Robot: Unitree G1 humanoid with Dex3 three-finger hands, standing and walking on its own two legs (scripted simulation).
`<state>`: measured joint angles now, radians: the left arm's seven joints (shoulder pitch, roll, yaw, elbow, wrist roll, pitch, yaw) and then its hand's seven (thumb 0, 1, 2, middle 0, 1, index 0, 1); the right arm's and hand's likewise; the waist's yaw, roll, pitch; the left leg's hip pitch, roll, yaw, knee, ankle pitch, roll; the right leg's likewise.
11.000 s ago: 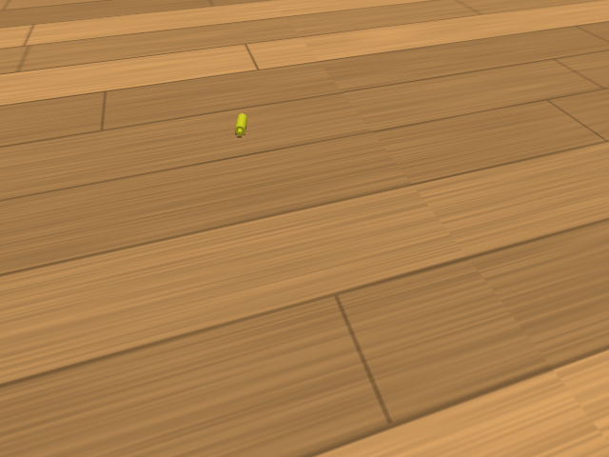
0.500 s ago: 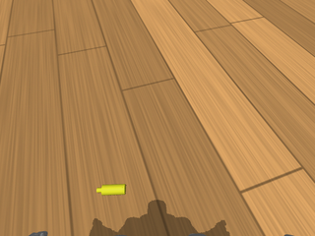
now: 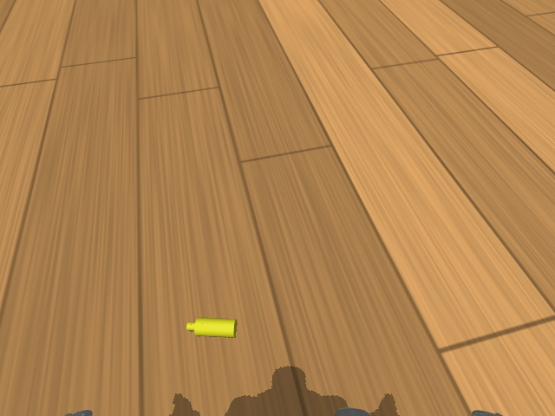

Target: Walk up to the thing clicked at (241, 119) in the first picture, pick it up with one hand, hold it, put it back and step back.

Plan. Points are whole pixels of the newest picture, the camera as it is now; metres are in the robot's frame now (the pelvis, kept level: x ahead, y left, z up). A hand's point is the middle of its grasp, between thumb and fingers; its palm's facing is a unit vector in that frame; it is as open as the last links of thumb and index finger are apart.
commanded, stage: walk up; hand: left
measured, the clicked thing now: (211, 327) +0.47 +0.26 -0.73
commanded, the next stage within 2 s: stand in 1.32 s
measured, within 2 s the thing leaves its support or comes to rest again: neither
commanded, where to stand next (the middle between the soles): +0.07 +0.02 m, yaw -3 degrees
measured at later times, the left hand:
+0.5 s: hand out of the picture +0.09 +0.27 -0.13, palm faces -0.03 -0.94 -0.34, open 7.3 cm
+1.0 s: hand out of the picture +0.11 +0.27 -0.13, palm faces -0.08 -0.93 -0.36, open 7.3 cm
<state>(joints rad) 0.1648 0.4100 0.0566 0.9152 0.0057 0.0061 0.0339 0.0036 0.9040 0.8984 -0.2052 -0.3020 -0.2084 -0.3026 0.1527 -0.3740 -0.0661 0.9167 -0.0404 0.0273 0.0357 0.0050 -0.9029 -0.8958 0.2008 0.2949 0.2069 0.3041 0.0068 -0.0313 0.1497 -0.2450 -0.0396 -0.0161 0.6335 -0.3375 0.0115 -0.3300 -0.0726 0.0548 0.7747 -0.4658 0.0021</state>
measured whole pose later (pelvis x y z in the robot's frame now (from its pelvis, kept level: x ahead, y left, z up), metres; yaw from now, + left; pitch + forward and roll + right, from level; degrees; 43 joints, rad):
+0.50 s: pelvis +0.01 +0.02 +0.02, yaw -2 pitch -3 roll +0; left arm 0.15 0.36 0.01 1.06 0.00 -0.03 0.00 0.01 0.91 0.90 -0.20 -0.30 -0.21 -0.30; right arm 0.12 -0.33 0.00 1.04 -0.01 0.00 0.03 0.01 -0.90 -0.90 0.20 0.30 0.21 0.30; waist 0.02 -0.02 0.06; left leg -0.11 -0.02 0.01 0.41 -0.24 0.02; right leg -0.13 -0.02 0.02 0.41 -0.22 0.02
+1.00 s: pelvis +0.01 +0.01 +0.03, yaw -3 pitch -3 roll +0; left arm 0.09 0.35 0.00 1.13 0.01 -0.02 0.00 0.00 0.91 0.90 -0.20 -0.30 -0.21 -0.30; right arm 0.11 -0.35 -0.02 1.11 -0.01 0.00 0.02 0.01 -0.90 -0.90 0.20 0.29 0.21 0.30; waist -0.01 0.01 0.06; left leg -0.07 -0.01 0.03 0.32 -0.21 0.02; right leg -0.10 -0.01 0.04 0.33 -0.18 0.02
